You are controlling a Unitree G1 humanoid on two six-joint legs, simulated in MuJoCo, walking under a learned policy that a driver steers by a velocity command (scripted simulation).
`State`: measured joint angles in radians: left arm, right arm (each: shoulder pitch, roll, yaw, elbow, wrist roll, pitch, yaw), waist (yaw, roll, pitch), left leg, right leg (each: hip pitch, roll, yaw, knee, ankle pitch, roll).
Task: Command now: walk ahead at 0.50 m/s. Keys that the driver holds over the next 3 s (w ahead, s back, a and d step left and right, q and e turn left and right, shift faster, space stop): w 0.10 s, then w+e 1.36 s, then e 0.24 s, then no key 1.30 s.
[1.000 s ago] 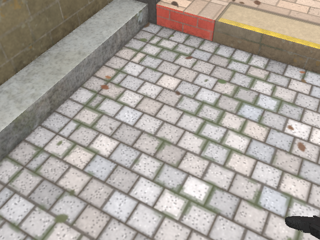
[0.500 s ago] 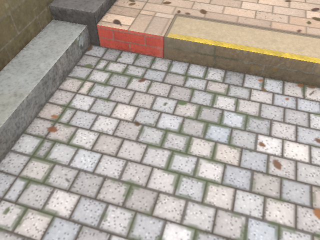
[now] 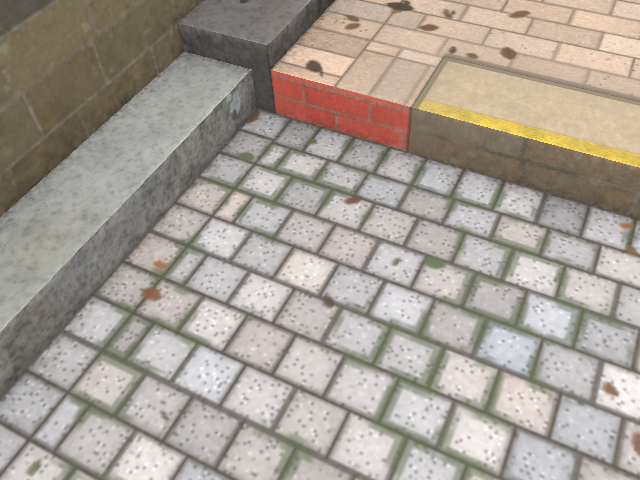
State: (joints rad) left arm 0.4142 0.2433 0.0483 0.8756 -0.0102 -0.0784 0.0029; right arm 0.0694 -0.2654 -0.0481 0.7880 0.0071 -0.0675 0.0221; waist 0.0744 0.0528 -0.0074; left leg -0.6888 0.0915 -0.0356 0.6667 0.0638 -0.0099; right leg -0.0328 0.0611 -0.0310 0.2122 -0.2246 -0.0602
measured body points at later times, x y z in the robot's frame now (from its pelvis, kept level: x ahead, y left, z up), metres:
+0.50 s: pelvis +0.26 +0.04 +0.00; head +0.28 +0.03 +0.45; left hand +0.45 +0.29 -0.11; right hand +0.26 -0.24 -0.13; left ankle +0.24 +0.14 -0.75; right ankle +0.38 -0.15 -0.68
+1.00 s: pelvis +0.51 -0.09 +0.00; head +0.53 -0.13 +0.45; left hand +0.68 +0.14 -0.10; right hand +0.59 -0.42 -0.09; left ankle +0.72 +0.03 -0.68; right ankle +0.47 -0.15 -0.75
